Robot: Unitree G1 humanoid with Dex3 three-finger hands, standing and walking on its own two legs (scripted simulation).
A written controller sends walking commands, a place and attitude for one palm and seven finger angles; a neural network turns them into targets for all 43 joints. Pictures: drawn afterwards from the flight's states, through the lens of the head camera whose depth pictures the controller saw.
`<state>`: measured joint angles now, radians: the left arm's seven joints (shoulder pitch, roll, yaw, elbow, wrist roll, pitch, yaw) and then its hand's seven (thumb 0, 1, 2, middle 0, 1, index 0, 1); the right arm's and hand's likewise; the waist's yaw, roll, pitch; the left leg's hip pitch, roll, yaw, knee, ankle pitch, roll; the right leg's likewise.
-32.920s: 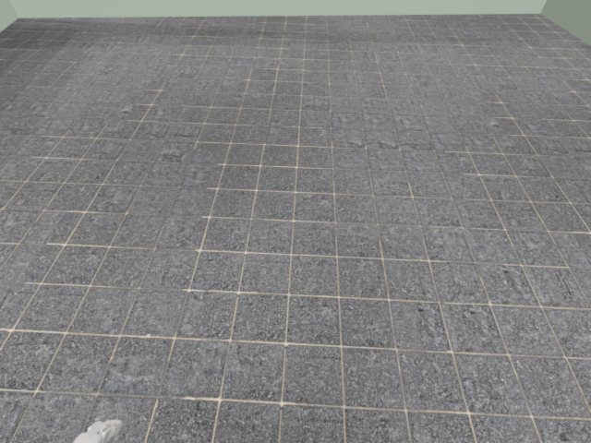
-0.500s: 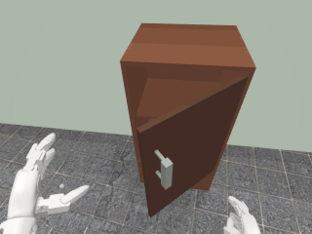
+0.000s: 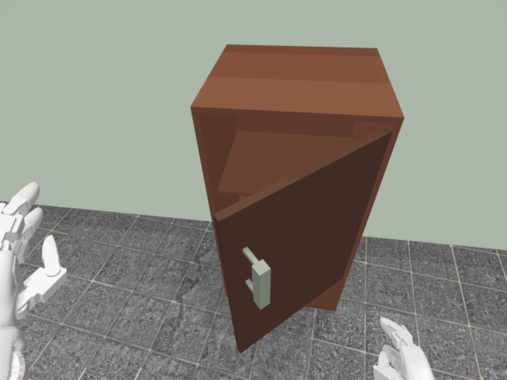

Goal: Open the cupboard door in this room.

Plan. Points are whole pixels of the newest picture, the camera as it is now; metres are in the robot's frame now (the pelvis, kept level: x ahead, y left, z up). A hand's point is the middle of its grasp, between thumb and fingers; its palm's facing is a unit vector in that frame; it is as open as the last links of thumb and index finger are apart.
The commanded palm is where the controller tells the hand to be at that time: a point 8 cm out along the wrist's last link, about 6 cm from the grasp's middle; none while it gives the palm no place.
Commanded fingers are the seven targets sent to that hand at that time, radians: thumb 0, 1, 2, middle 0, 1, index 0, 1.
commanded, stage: draw the hand back to the body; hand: left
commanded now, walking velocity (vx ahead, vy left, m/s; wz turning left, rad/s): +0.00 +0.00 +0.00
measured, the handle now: (255, 277) +0.32 +0.05 -0.05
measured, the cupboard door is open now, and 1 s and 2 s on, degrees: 43 43 43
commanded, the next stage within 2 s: step back with the hand held close in 0.18 s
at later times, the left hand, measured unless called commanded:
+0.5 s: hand (77, 276) +0.19 +0.24 +0.15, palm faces +0.40 -0.80 -0.46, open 7.4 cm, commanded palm +0.13 +0.28 +0.17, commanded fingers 0.00 0.90 0.90 -0.20 -0.30 -0.20 -0.30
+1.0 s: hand out of the picture +0.10 +0.29 +0.15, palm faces +0.43 -0.76 -0.48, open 7.4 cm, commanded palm +0.04 +0.32 +0.17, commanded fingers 0.00 0.90 0.90 -0.20 -0.30 -0.20 -0.30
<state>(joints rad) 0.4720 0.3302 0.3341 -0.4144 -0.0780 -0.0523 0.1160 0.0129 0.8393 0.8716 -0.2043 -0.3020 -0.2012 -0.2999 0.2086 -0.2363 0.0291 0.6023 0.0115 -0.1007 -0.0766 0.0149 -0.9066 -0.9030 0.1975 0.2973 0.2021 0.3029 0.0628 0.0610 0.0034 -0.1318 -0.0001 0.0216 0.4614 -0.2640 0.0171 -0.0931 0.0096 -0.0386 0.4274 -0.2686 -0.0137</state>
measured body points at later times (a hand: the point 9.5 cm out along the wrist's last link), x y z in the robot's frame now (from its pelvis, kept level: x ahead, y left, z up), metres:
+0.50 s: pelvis -0.01 -0.02 +0.00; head -0.01 -0.04 +0.45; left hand +0.16 +0.28 +0.17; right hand +0.17 -0.26 -0.08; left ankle +0.00 +0.11 -0.74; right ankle -0.02 -0.11 -0.74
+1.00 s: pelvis -0.10 +0.02 -0.01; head -0.09 +0.03 +0.44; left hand +0.07 +0.32 +0.18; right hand +0.08 -0.22 -0.08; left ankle -0.01 +0.11 -0.74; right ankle -0.03 -0.11 -0.74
